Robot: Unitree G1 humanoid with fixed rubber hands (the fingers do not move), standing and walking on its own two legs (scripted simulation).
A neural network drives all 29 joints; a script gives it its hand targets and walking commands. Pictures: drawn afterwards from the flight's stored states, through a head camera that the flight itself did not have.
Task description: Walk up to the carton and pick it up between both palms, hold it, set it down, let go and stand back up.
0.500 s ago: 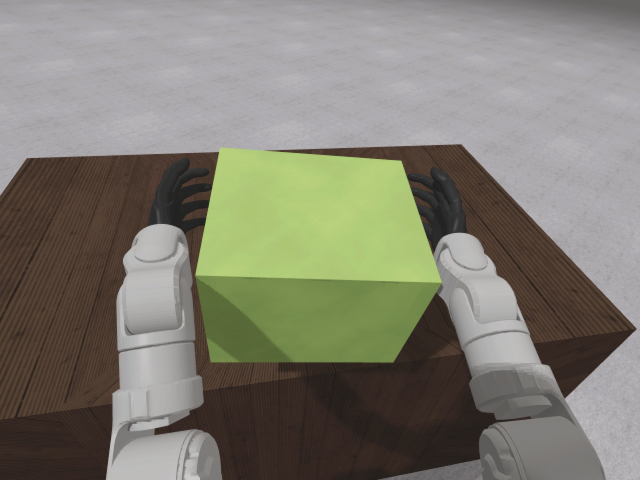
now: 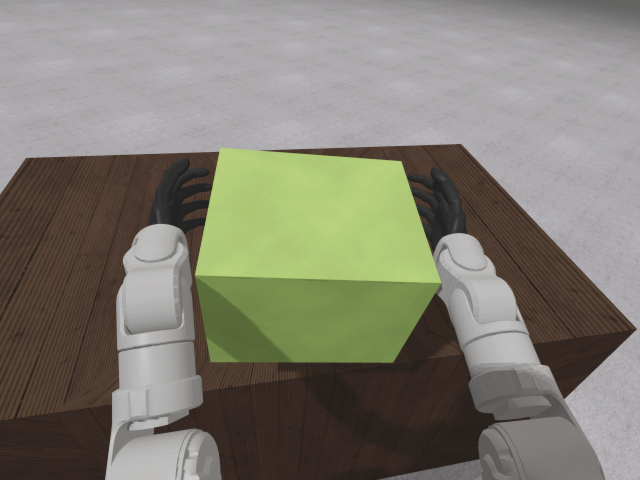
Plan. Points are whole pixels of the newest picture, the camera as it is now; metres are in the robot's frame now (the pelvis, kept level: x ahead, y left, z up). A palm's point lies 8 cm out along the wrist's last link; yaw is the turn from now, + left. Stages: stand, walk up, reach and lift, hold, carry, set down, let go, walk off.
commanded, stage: hold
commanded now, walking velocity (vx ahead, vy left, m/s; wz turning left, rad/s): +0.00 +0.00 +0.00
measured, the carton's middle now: (309, 258) +0.36 +0.01 +0.12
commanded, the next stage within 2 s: set down in 0.18 s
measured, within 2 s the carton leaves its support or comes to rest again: neither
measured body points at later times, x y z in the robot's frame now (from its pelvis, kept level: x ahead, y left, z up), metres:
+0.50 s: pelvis +0.00 +0.00 +0.00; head -0.04 +0.03 +0.45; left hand +0.37 +0.19 +0.19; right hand +0.38 -0.14 +0.17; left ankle +0.04 +0.11 -0.75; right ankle +0.00 -0.09 -0.75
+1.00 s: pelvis +0.03 +0.00 +0.00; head +0.01 +0.04 +0.45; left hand +0.40 +0.19 +0.14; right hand +0.40 -0.15 +0.13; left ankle +0.04 +0.11 -0.75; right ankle +0.00 -0.09 -0.75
